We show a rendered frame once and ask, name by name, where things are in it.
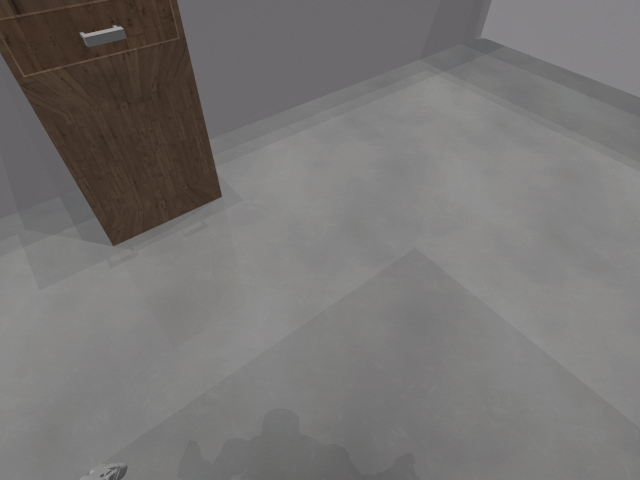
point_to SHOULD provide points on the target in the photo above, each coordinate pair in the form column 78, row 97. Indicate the cabinet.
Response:
column 129, row 126

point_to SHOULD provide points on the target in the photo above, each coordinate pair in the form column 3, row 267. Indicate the handle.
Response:
column 103, row 36

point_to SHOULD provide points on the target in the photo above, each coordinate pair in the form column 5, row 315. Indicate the drawer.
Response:
column 51, row 38

